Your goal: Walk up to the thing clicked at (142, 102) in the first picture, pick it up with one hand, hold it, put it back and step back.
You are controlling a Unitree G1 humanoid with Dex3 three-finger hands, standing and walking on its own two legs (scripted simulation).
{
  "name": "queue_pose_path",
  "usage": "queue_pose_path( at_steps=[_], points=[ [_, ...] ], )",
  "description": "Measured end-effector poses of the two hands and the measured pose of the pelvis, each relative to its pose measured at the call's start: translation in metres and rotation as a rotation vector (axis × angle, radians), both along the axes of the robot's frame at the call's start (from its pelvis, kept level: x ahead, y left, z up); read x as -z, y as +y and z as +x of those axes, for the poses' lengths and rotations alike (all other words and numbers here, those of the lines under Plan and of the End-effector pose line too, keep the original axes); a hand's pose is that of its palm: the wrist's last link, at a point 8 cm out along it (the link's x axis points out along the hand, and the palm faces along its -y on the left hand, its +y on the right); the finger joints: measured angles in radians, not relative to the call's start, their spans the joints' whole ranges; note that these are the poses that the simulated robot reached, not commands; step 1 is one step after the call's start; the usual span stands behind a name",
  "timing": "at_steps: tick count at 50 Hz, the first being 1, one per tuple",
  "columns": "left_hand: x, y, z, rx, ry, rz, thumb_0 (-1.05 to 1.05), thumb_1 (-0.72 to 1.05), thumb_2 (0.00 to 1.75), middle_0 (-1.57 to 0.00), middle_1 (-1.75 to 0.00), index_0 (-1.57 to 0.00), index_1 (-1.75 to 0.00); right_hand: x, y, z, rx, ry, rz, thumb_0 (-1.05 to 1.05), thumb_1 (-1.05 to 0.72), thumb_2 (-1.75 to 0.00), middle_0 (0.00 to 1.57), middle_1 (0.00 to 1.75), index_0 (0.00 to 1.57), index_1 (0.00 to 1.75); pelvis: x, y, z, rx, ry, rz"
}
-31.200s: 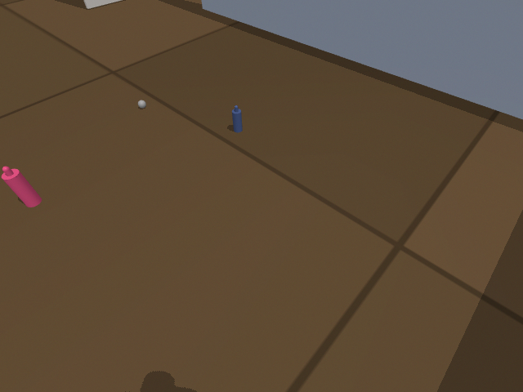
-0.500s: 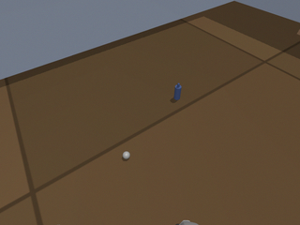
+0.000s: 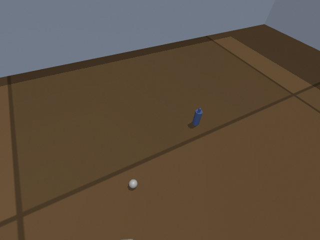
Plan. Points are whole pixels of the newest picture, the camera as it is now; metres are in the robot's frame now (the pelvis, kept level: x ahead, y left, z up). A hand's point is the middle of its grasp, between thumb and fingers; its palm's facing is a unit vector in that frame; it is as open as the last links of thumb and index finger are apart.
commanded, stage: walk up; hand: left
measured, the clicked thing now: (133, 183) +0.58 +0.18 -0.73
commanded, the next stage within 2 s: stand in 1.50 s
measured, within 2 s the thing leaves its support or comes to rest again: neither
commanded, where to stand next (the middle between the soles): +0.13 -0.03 m, yaw +0 degrees
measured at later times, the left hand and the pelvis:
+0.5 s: hand out of the picture +0.11 +0.25 -0.14, palm faces -0.06 -0.92 -0.39, open 7.4 cm; pelvis +0.04 -0.02 +0.01, yaw -2 degrees
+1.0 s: hand (84, 236) +0.16 +0.22 -0.13, palm faces -0.05 -0.95 -0.31, open 7.4 cm; pelvis +0.06 -0.02 +0.02, yaw -1 degrees
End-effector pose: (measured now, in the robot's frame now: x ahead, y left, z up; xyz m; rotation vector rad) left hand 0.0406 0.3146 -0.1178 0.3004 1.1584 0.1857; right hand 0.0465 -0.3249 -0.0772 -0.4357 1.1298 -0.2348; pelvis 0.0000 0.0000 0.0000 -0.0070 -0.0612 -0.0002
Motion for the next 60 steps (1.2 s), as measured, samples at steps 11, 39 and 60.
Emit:
queue_pose_path(
  at_steps=[11,39,60],
  points=[
    [-0.001,0.0,0.023,0.035,0.114,-0.013,0.01,0.91,0.9,-0.21,-0.3,-0.2,-0.3,-0.013,0.014,0.026,0.025,-0.016,0.012,0.01,-0.9,-0.9,0.21,0.3,0.21,0.31,-0.013,0.004,0.025,0.022,0.01,-0.003],
    [-0.023,-0.048,0.131,0.058,-0.052,-0.017,0.01,0.91,0.9,-0.21,-0.3,-0.2,-0.3,0.017,0.007,0.063,0.071,0.064,0.118,0.01,-0.9,-0.9,0.21,0.3,0.2,0.3,-0.02,-0.019,0.055,0.019,0.011,0.004],
    [-0.022,-0.04,0.091,-0.023,0.094,0.008,0.01,0.91,0.9,-0.21,-0.3,-0.2,-0.3,0.016,0.004,0.091,0.061,0.069,0.126,0.01,-0.91,-0.9,0.21,0.3,0.2,0.3,-0.026,-0.024,0.066,0.006,0.017,0.001]
  ],
)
